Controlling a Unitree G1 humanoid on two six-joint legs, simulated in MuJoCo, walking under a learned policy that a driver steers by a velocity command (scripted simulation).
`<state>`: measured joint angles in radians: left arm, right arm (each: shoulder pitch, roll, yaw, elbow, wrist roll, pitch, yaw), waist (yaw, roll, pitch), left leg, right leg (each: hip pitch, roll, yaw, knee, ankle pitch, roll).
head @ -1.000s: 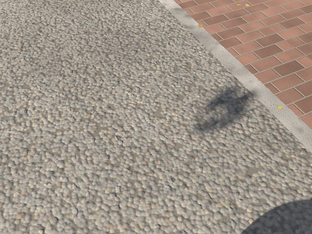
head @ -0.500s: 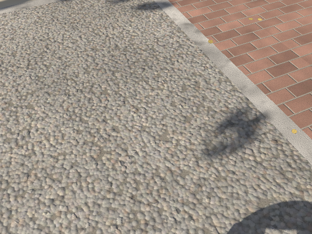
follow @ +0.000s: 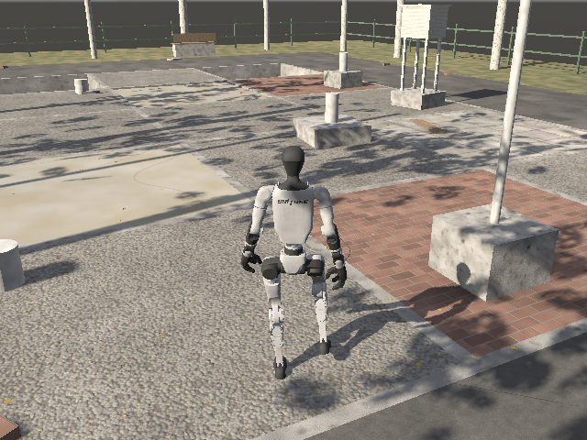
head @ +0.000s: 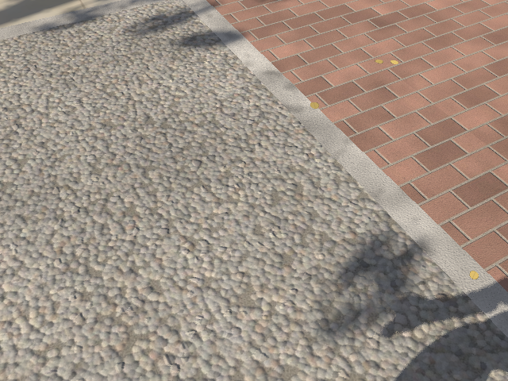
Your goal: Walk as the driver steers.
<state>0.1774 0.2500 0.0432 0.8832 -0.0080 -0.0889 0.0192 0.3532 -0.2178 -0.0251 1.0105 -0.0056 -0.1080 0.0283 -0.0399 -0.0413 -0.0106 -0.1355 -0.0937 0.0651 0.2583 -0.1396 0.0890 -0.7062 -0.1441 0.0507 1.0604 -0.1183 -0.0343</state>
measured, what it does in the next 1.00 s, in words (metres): walks ahead: right foot, then left foot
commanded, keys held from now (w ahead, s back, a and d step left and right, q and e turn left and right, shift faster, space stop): w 0.64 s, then w+e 0.36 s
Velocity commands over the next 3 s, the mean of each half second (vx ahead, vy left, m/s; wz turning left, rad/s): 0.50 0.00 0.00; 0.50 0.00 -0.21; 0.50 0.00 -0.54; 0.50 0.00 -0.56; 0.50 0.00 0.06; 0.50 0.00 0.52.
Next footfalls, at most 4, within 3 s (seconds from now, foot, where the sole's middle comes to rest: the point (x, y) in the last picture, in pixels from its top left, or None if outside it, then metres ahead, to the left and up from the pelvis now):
0.28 right None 0.34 -0.16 -0.78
0.84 left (224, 340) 0.64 0.08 -0.78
1.38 right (327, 270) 0.86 -0.24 -0.78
1.90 left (307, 186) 1.21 -0.22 -0.78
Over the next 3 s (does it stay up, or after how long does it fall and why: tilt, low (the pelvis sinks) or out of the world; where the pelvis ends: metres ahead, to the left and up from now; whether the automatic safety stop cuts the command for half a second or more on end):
stays up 1.47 -0.50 -0.02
